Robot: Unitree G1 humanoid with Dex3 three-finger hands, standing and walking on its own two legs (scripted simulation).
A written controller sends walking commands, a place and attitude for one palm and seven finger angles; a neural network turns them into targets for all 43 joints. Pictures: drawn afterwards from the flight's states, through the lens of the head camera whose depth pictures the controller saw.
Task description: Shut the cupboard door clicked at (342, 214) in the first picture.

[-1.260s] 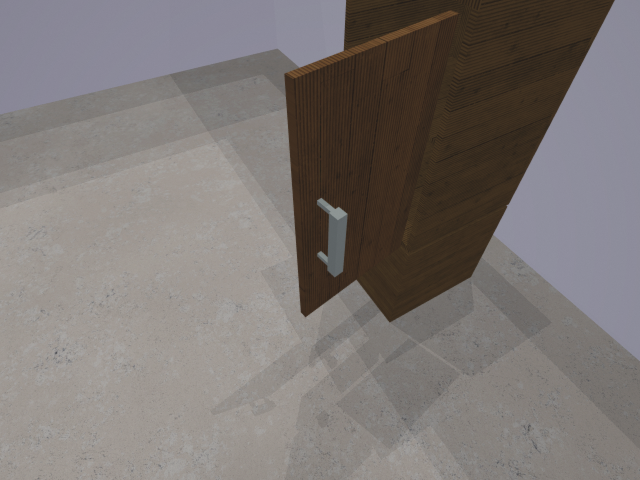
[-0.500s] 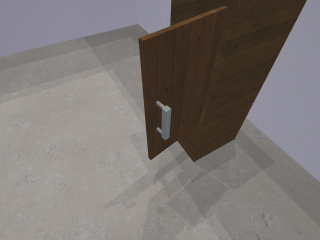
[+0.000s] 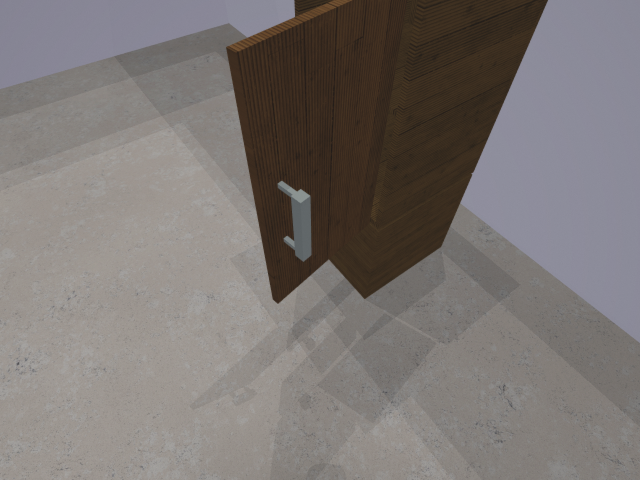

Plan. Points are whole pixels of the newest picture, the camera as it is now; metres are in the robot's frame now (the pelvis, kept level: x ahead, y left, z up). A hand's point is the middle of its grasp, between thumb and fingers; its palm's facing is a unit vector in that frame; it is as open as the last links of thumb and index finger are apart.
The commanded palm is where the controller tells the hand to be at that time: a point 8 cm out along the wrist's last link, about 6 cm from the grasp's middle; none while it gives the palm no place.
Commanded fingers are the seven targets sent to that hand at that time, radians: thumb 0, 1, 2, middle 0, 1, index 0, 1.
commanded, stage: walk to a spot facing it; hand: left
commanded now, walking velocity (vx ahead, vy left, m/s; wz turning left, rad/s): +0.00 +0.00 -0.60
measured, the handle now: (294, 222) +0.52 +0.09 -0.06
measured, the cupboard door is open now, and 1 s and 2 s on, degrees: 100 100 100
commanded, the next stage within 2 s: none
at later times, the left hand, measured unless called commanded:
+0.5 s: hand out of the picture +0.07 +0.17 -0.15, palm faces -0.16 -0.95 -0.26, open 7.4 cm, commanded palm none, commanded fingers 0.00 0.90 0.90 -0.20 -0.30 -0.20 -0.30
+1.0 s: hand (260, 404) +0.24 +0.11 -0.15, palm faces -0.55 -0.79 -0.26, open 7.4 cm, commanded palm none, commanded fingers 0.00 0.90 0.90 -0.20 -0.30 -0.20 -0.30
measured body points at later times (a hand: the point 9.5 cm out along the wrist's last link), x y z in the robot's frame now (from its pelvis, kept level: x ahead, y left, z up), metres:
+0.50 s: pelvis +0.00 -0.02 +0.01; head +0.06 -0.04 +0.45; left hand +0.08 +0.22 -0.13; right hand +0.09 -0.29 -0.13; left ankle +0.03 +0.14 -0.67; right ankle -0.04 -0.09 -0.73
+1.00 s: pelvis +0.01 -0.01 +0.00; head +0.06 -0.04 +0.45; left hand +0.27 +0.15 -0.13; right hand -0.12 -0.24 -0.14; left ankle +0.06 +0.13 -0.73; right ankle -0.05 -0.12 -0.72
